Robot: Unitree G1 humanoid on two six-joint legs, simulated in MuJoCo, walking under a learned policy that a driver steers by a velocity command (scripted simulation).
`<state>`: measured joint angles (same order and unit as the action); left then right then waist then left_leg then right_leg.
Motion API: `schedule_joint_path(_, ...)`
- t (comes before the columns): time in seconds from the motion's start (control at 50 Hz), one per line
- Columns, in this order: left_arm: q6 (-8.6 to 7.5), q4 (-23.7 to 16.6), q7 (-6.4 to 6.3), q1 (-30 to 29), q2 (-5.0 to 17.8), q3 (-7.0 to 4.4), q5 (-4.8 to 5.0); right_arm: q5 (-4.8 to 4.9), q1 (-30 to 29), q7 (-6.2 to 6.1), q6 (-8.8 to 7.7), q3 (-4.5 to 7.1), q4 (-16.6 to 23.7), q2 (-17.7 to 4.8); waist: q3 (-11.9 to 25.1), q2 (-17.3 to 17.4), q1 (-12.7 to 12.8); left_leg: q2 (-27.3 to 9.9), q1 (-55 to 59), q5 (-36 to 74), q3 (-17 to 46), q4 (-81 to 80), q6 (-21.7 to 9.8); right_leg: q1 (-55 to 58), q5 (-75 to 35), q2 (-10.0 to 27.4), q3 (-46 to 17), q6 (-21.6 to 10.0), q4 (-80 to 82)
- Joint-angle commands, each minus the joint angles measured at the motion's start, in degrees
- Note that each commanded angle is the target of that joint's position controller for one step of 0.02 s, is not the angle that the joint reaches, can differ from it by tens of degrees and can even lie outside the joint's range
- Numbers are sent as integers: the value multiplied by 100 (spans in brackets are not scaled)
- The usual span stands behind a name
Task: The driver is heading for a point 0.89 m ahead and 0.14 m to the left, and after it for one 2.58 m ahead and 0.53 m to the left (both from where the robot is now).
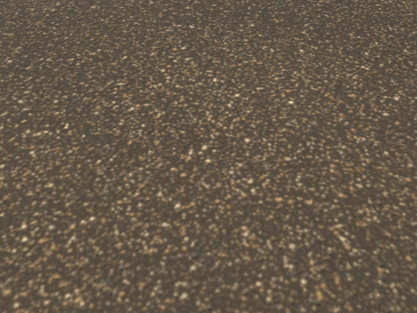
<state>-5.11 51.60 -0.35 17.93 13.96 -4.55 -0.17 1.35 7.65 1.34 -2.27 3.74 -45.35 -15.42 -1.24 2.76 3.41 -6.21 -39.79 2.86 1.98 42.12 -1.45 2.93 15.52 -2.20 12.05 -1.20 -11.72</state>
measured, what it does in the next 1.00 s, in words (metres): walks ahead, turning left: left foot, then right foot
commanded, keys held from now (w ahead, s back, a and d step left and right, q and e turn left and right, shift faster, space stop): w+q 0.52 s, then w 0.30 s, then w+e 0.18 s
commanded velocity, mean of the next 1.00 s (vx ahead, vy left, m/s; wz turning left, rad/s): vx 0.50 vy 0.00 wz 0.37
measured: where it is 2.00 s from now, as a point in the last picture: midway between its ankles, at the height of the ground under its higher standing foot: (179, 155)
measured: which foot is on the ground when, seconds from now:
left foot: up 0.00-0.12, down 0.14-0.66, up 0.68-1.00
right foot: down 0.00-0.16, up 0.18-0.62, down 0.64-1.00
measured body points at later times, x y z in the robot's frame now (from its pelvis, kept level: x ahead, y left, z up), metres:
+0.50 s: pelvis +0.28 +0.06 +0.01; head +0.31 +0.09 +0.46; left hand +0.42 +0.36 -0.08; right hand +0.41 -0.20 -0.10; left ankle +0.22 +0.12 -0.74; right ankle +0.51 -0.07 -0.68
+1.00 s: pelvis +0.55 +0.11 +0.01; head +0.58 +0.11 +0.46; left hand +0.42 +0.35 -0.12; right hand +0.85 -0.02 -0.08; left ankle +0.64 +0.32 -0.69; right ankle +0.53 -0.01 -0.74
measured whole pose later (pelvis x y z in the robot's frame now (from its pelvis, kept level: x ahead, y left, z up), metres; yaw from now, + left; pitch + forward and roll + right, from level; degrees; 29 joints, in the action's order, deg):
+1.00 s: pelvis +0.55 +0.11 +0.01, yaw +22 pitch +2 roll -1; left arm -4.3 51.3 0.5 22.7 14.6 -2.8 1.4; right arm 0.3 4.1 0.6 -4.5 2.4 -38.3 -15.4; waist -1.6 2.4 6.1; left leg -4.3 -35.3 -1.3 4.3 35.6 1.4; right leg -3.9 12.9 -3.3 -1.8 -2.5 -14.9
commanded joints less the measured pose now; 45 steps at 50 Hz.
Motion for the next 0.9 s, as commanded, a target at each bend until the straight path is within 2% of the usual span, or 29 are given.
schedule_joint_path(0.02, 16, -218, -58, -81, 965, -210, 83, -2, -679, 135, -51, -14, 621, -233, -495, -444, 15, -20, -163, -103, -175, -444, -162, 9, -2379, 1844, -276, -738, 292)
schedule_joint_path(0.06, 113, -199, -78, -111, 1102, -246, 114, -7, -703, 208, -37, 26, 749, -337, -392, -536, -96, 179, 84, -642, -441, -568, -326, 313, -3484, 1909, -124, -622, -155)
schedule_joint_path(0.1, 215, -239, -120, -204, 1292, -291, 138, -3, -243, 224, 6, 147, 737, -562, 50, -732, -427, 607, 950, -1280, -820, -511, -549, 437, -5325, 1868, 13, -488, -1164)
schedule_joint_path(0.12, 267, -265, -137, -310, 1338, -291, 154, 14, 494, 202, 19, 275, 572, -768, 429, -699, -862, 874, 1943, -1260, -940, -724, -713, 192, -5700, 1722, 126, -367, -2195)
schedule_joint_path(0.14, 258, -327, -160, -310, 1263, -246, 129, 21, 1448, 106, 51, 480, 327, -1161, 920, -421, -1311, 889, 3579, -1019, -528, -1004, -950, -796, -4806, 1467, 161, -132, -3685)
schedule_joint_path(0.16, 155, -606, -103, 104, 514, -26, -85, 50, 1650, 4, 58, 620, 270, -1818, 1314, 1061, -870, -535, 5519, -1492, 2247, -1331, -1793, -3295, -302, 543, 42, 267, -5871)
schedule_joint_path(0.18, -106, -717, -7, -15, 505, 65, 24, 1, 1678, 43, -34, 514, 482, -1700, 2263, 913, -872, -1320, 6337, -2242, 4739, -2374, -2464, -4366, 1950, -135, -1418, 277, -6883)
schedule_joint_path(0.2, -256, -879, 65, -699, 905, -46, 253, -60, 1575, 64, -100, 397, 459, -1286, 1741, 391, -1076, -1179, 6073, -2094, 4081, -2588, -2067, -4930, 1496, 212, -1797, 130, -6960)
schedule_joint_path(0.22, -336, -946, 65, -905, 869, -21, 272, -40, 1274, 56, -152, 349, 478, -1110, 1109, 113, -909, -948, 5272, -1671, 3251, -2560, -1834, -4947, 981, 468, -1737, 12, -6528)
schedule_joint_path(0.24, -349, -873, 10, -901, 837, -36, 141, -26, 851, 43, -169, 301, 549, -946, 725, -262, -629, -697, 4409, -1093, 2619, -2563, -1638, -4604, 609, 704, -1712, 19, -5997)
schedule_joint_path(0.26, -292, -827, -23, -835, 909, -91, 41, -69, 570, 21, -178, 233, 648, -757, 549, -215, -419, -504, 3771, -544, 2193, -2665, -1535, -4162, 371, 853, -1720, 47, -5605)
schedule_joint_path(0.28, -208, -827, -17, -755, 915, -111, 12, -108, 468, -1, -181, 208, 719, -714, 518, -98, -292, -405, 3402, -305, 2054, -2792, -1525, -3860, 237, 894, -1728, 100, -5414)
schedule_joint_path(0.3, -139, -840, -19, -711, 849, -108, -21, -96, 463, -22, -195, 217, 738, -751, 500, -77, -245, -348, 3195, -53, 1935, -2869, -1557, -3754, 152, 884, -1676, 188, -5196)
schedule_joint_path(0.36, -25, -991, -47, -1107, 666, -54, -72, -55, 689, -135, -207, 270, 689, -957, 286, -61, -314, -146, 2752, 213, 1496, -2979, -1496, -3804, -538, 757, -1546, 437, -4210)
schedule_joint_path(0.44, -64, -1232, 14, -1923, 510, 37, -19, -20, 963, -220, -141, 284, 610, -996, 115, 193, -636, 160, 2496, -604, 1297, -2917, -1153, -3416, -1905, 429, -1531, 515, -2479)
schedule_joint_path(0.52, -151, -1424, 117, -2331, 680, 19, 66, 20, 1244, -236, -85, 290, 479, -976, 54, 262, -782, -32, 2821, -1061, 1790, -2564, -1076, -3194, -1989, 270, -1680, 434, -1803)
schedule_joint_path(0.58, -249, -1365, 200, -2090, 844, -22, 57, -30, 1295, -275, -48, 270, 416, -895, 111, 436, -667, -279, 3334, -796, 2098, -2082, -1001, -2966, -1497, 308, -1657, 215, -1589)
schedule_joint_path(0.6, -279, -1288, 199, -1818, 873, -46, 47, -39, 1253, -275, -31, 260, 409, -865, 160, 512, -511, -254, 3376, -493, 2107, -1873, -938, -2623, -1370, 271, -1540, 95, -1440)
schedule_joint_path(0.62, -306, -1141, 174, -1325, 987, -115, 1, -55, 1233, -262, -29, 210, 431, -737, 416, 488, -275, -10, 3353, 79, 1979, -1377, -813, -1898, -1312, 221, -1439, -78, -1265)
schedule_joint_path(0.64, -329, -1032, 144, -557, 1216, -187, -80, -103, 1202, -231, -46, 105, 503, -495, 1076, 154, 84, 280, 2886, -93, 1630, -102, -623, -616, -1226, 865, -2033, -429, -1429)
schedule_joint_path(0.66, -275, -851, 131, 215, 1746, -331, -147, 13, 1970, -225, -101, 14, 542, -213, 1871, -1339, -42, 1109, 989, -1758, 882, 1855, -126, 1447, -305, 2060, -4290, -1389, -1197)
schedule_joint_path(0.68, -230, -682, 206, 432, 1458, -289, 44, 79, 2074, -241, -143, 17, 505, -478, 1783, -1928, 20, 1101, -131, -3599, 876, 2799, -34, 1672, 1234, 2491, -5814, -1653, -481)
schedule_joint_path(0.7, -207, -756, 204, 139, 1032, -163, 121, 96, 1481, -232, -153, 120, 545, -913, 927, -1224, 139, 818, -558, -3190, 1000, 3170, -59, 1017, 1778, 2304, -5272, -1411, -350)
schedule_joint_path(0.72, -152, -832, 187, -198, 887, -97, 65, 33, 999, -233, -155, 120, 650, -925, 482, -805, 82, 592, -514, -2757, 754, 3134, -73, 343, 1363, 2070, -4512, -1215, -302)
schedule_joint_path(0.74, -114, -827, 180, -420, 766, -40, 23, -62, 697, -214, -180, 115, 738, -853, 120, -618, -14, 420, -426, -2440, 619, 2803, -70, -283, 757, 1829, -3964, -1170, -148)
schedule_joint_path(0.78, -124, -797, 164, -560, 632, 37, -37, -89, 730, -171, -187, 108, 742, -675, 66, -795, -247, 125, 74, -2053, 473, 2251, -57, -868, -170, 1496, -3306, -1062, 67)
schedule_joint_path(0.8, -135, -751, 161, -516, 638, 41, -10, -81, 782, -158, -181, 83, 724, -562, 113, -853, -280, 86, 166, -1999, 376, 2067, -26, -951, -497, 1429, -3092, -1093, 139)
schedule_joint_path(0.86, -135, -609, 127, -285, 914, -13, 82, -154, 316, -167, -203, 0, 925, -380, 36, -731, -208, 11, 49, -1533, 165, 1119, 135, -1032, -1359, 1389, -2722, -1245, 332)
schedule_joint_path(0.9, -82, -541, 91, -131, 1014, -40, 123, -161, -71, -149, -249, -56, 1026, -269, 24, -670, -110, 98, 251, -917, 95, 262, 219, -1080, -1629, 1240, -2453, -1173, 334)
Next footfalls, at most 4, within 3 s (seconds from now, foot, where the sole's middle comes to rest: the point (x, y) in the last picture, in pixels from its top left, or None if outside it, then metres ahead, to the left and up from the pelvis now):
0.14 left None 0.26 0.13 -0.78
0.64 right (229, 288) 0.57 0.00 -0.78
1.12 left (137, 241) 0.71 0.33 -0.78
1.62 right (207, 174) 1.02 0.10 -0.78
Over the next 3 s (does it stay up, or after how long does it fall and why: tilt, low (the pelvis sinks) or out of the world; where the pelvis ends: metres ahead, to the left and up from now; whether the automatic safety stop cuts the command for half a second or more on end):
stays up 1.63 0.29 0.01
